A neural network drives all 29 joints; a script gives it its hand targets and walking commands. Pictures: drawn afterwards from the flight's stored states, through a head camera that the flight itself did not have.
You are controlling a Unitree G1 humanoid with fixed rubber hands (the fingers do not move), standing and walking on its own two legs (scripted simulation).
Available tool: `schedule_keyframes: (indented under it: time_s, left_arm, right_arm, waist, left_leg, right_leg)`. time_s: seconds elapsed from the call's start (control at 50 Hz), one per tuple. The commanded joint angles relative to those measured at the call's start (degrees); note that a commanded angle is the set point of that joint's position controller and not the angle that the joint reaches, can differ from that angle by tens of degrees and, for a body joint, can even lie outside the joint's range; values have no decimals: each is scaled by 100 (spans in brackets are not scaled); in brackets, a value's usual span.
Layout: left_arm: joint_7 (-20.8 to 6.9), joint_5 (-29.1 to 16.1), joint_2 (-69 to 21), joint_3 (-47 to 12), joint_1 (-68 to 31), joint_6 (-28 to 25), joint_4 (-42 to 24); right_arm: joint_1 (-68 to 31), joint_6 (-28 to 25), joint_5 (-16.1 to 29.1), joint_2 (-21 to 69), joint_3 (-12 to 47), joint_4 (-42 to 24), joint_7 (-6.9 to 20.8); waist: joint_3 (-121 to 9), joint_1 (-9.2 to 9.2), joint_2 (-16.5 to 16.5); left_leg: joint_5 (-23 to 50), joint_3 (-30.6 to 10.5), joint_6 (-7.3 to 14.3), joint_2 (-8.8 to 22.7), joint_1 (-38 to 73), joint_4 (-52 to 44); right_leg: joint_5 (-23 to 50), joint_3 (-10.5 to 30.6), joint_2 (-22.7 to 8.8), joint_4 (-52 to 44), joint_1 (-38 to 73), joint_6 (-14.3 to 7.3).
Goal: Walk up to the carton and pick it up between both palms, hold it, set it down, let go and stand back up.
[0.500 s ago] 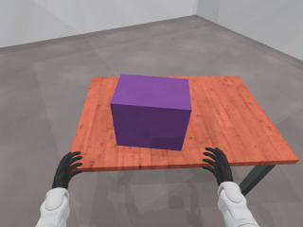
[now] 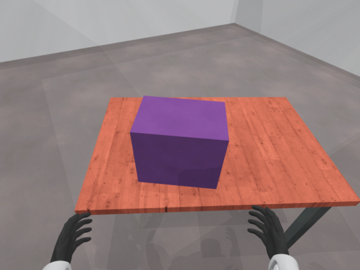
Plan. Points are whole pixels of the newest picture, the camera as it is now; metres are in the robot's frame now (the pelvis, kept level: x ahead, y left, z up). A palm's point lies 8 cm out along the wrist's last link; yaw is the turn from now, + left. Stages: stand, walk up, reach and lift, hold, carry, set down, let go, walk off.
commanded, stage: set down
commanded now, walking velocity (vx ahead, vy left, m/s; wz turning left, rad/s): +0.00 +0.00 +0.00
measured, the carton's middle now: (180, 143) +0.51 +0.03 -0.01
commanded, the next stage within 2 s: let go in 1.48 s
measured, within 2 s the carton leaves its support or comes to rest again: neither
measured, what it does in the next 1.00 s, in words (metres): stands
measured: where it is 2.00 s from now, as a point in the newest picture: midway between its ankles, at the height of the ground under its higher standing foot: outside the picture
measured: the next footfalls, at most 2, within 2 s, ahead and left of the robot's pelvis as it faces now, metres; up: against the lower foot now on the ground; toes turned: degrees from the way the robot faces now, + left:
none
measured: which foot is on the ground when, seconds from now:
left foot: down 0.00-1.00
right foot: down 0.00-1.00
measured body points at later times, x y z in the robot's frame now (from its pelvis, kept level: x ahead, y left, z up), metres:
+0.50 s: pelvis +0.00 +0.00 +0.00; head -0.02 +0.01 +0.45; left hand +0.19 +0.25 -0.07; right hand +0.22 -0.20 -0.04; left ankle +0.03 +0.12 -0.74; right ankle +0.01 -0.12 -0.74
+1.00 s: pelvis +0.00 +0.00 +0.00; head -0.01 +0.01 +0.45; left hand +0.18 +0.24 -0.08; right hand +0.20 -0.20 -0.06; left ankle +0.03 +0.12 -0.74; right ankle +0.01 -0.12 -0.74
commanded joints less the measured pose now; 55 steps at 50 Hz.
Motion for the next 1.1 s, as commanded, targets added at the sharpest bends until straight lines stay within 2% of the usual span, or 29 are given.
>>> schedule_keyframes:
  time_s: [0.0,0.08,0.14,0.16,0.18,0.2,0.24,0.3,0.32,0.38,0.42,0.46,0.58,0.6,0.62,0.64,0.66,0.7,0.72,0.74,0.82,0.86,0.88,0.96,0.98,1.0,1.02,1.06,1.08]
  left_arm:
    - [-67,-195,733,-537,-697,-42,-1441]
    - [39,-115,778,-463,-779,110,-2042]
    - [-85,81,737,-261,-795,324,-1362]
    - [-56,29,835,-244,-737,300,-1887]
    - [-120,69,774,-278,-732,370,-1480]
    - [62,23,874,-311,-872,262,-2408]
    - [52,104,664,-354,-776,404,-1864]
    - [170,177,614,-373,-782,422,-2158]
    - [75,259,511,-362,-700,560,-1527]
    - [17,260,626,-394,-907,638,-1380]
    - [182,191,631,-406,-1009,577,-2227]
    - [110,298,469,-512,-824,764,-1618]
    - [179,152,503,-473,-843,824,-2189]
    - [103,315,383,-512,-806,989,-1385]
    - [155,257,481,-501,-886,967,-1835]
    - [43,400,337,-503,-751,1118,-983]
    - [189,299,533,-454,-910,941,-2335]
    - [200,365,432,-499,-779,1053,-2181]
    - [95,461,347,-516,-700,1209,-1336]
    - [119,433,496,-387,-805,1124,-1867]
    - [123,608,308,-597,-799,1354,-1577]
    - [230,539,405,-560,-935,1321,-2140]
    - [250,611,284,-614,-996,1378,-1751]
    - [223,564,293,-623,-934,1427,-1552]
    - [252,487,425,-604,-992,1309,-2118]
    - [155,675,281,-596,-833,1534,-1182]
    - [226,646,343,-569,-902,1454,-1761]
    - [144,696,292,-598,-1027,1584,-1174]
    - [212,558,367,-636,-1003,1491,-2035]
  right_arm:
    - [-146,-198,-343,-556,-193,-966,-19]
    - [-209,-127,-386,-714,-253,-1437,36]
    - [-156,51,-496,-502,-68,-937,-20]
    - [-104,-50,-433,-629,-146,-1280,-25]
    - [-44,45,-552,-542,-152,-910,-44]
    - [-118,-90,-414,-653,-260,-1479,30]
    - [-216,8,-579,-802,-385,-1027,13]
    - [-295,4,-473,-772,-349,-988,107]
    - [-191,107,-568,-770,-352,-598,112]
    - [-270,199,-757,-732,-352,-669,72]
    - [-384,156,-587,-782,-394,-1178,143]
    - [-171,273,-713,-717,-361,-609,122]
    - [-342,257,-649,-693,-399,-1143,109]
    - [-393,397,-845,-727,-417,-365,115]
    - [-383,275,-796,-702,-385,-929,137]
    - [-340,403,-919,-730,-374,-129,132]
    - [-406,199,-694,-810,-366,-1153,178]
    - [-319,232,-709,-816,-410,-994,171]
    - [-315,404,-872,-715,-391,-349,157]
    - [-335,327,-809,-795,-381,-780,164]
    - [-371,413,-942,-887,-512,-261,193]
    - [-494,355,-871,-869,-517,-942,230]
    - [-715,411,-1018,-1016,-640,-292,266]
    - [-501,430,-1078,-914,-591,-324,272]
    - [-544,339,-909,-805,-493,-839,253]
    - [-496,510,-1037,-818,-474,96,236]
    - [-497,391,-984,-877,-509,-512,273]
    - [-583,498,-1123,-918,-520,166,209]
    - [-620,368,-970,-907,-548,-856,226]
  waist:
    - [-206,5,158]
    - [-162,110,362]
    - [92,133,111]
    - [-204,189,231]
    - [71,54,128]
    - [-468,172,404]
    - [-149,44,279]
    - [-379,159,603]
    - [51,111,394]
    - [165,-52,194]
    - [-152,198,382]
    - [152,-50,529]
    - [-276,74,340]
    - [55,-34,312]
    - [-279,12,390]
    - [273,-50,381]
    - [-356,52,500]
    - [-387,-28,573]
    - [185,-140,544]
    - [-170,-1,389]
    - [51,-210,650]
    - [-177,-26,694]
    - [136,-129,746]
    - [-143,-258,472]
    - [-312,-192,565]
    - [122,-293,516]
    - [-143,-145,542]
    - [233,-334,449]
    - [-194,-180,477]
  left_leg:
    - [144,408,-208,35,797,-703]
    - [384,464,-220,44,750,-789]
    - [355,496,-145,-41,712,-733]
    - [595,474,-168,-29,900,-684]
    - [418,499,-149,-16,881,-725]
    - [687,457,-203,31,978,-709]
    - [618,471,-219,39,1001,-716]
    - [671,426,-265,96,1009,-705]
    - [537,480,-248,67,1020,-776]
    - [61,509,-167,22,878,-767]
    - [347,420,-162,102,894,-827]
    - [12,475,-216,103,814,-790]
    - [406,461,-158,97,903,-705]
    - [196,495,-163,87,830,-730]
    - [198,503,-173,87,827,-686]
    - [-37,532,-196,85,751,-768]
    - [630,526,-206,55,928,-648]
    - [663,450,-201,78,994,-631]
    - [247,491,-200,85,804,-685]
    - [595,527,-150,37,902,-675]
    - [52,457,-228,121,935,-739]
    - [58,484,-242,141,737,-806]
    - [-42,453,-271,169,591,-859]
    - [-42,501,-197,95,837,-663]
    - [144,507,-186,94,705,-704]
    - [-73,484,-206,56,818,-660]
    - [162,507,-219,76,787,-741]
    - [-223,536,-197,53,660,-734]
    - [104,542,-199,47,702,-705]
  right_leg:
    - [-201,263,4,-849,-12,-80]
    - [-101,132,29,-788,11,-110]
    - [-186,294,-50,-857,24,-30]
    - [-27,244,-36,-845,25,-58]
    - [-127,284,-69,-915,-12,-42]
    - [99,165,8,-756,79,-104]
    - [45,121,50,-779,-75,-71]
    - [5,105,46,-722,-34,-154]
    - [-109,131,67,-853,-75,-116]
    - [-460,183,-17,-897,-160,-83]
    - [-296,128,16,-818,-154,-154]
    - [-397,175,-7,-790,-92,-153]
    - [-96,182,10,-703,-134,-149]
    - [-280,174,3,-756,-211,-164]
    - [-163,140,-5,-651,-75,-131]
    - [-493,121,1,-789,-184,-157]
    - [89,66,6,-647,-118,-152]
    - [161,111,33,-636,-74,-174]
    - [-158,156,-18,-698,-189,-187]
    - [117,122,-30,-697,-59,-163]
    - [-329,38,12,-731,-194,-197]
    - [-209,15,26,-615,0,-185]
    - [-312,2,58,-571,-93,-174]
    - [-235,65,7,-566,-118,-135]
    - [32,98,-6,-506,121,-131]
    - [-350,91,-11,-631,-232,-141]
    - [-64,8,17,-575,51,-171]
    - [-310,65,-26,-632,-66,-113]
    - [-103,37,-18,-562,98,-130]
